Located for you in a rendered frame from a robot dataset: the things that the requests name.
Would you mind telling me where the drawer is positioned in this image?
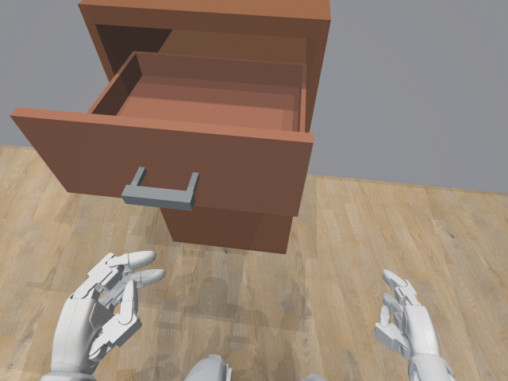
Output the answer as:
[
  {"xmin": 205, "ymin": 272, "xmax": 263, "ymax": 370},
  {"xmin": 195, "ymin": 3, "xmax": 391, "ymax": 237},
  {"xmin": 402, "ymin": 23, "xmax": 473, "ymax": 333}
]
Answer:
[{"xmin": 10, "ymin": 51, "xmax": 314, "ymax": 217}]

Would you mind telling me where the cabinet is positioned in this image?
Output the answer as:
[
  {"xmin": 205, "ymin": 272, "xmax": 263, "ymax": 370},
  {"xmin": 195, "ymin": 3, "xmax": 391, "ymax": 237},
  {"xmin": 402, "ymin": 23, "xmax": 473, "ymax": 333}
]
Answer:
[{"xmin": 78, "ymin": 0, "xmax": 331, "ymax": 254}]

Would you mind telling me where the left robot shin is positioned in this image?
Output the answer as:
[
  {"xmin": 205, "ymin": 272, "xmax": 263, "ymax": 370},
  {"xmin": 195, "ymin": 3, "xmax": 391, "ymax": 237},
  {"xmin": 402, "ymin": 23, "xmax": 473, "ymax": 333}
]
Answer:
[{"xmin": 208, "ymin": 354, "xmax": 223, "ymax": 361}]

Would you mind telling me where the left robot hand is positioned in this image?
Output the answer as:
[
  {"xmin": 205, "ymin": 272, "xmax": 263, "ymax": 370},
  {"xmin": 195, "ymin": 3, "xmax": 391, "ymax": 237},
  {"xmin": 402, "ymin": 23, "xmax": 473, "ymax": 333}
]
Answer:
[{"xmin": 51, "ymin": 251, "xmax": 166, "ymax": 375}]

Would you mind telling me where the left robot thigh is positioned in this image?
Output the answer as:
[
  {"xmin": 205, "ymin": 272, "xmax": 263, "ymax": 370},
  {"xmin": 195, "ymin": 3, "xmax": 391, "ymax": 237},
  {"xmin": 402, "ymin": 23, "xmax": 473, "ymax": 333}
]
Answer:
[{"xmin": 183, "ymin": 358, "xmax": 233, "ymax": 381}]

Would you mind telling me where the handle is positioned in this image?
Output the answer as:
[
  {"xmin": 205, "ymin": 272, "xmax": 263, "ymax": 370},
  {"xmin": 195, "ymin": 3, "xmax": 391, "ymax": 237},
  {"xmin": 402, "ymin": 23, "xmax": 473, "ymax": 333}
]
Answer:
[{"xmin": 121, "ymin": 167, "xmax": 200, "ymax": 211}]

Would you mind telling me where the right robot hand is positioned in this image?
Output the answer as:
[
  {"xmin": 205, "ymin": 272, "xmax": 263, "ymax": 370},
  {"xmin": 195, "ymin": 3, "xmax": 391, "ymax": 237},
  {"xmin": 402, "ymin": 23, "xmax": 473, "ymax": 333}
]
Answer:
[{"xmin": 375, "ymin": 269, "xmax": 441, "ymax": 362}]

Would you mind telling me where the robot right forearm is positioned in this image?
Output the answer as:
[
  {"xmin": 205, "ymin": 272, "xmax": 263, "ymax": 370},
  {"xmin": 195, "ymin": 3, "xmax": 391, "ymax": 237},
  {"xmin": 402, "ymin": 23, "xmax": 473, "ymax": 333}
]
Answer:
[{"xmin": 408, "ymin": 354, "xmax": 456, "ymax": 381}]

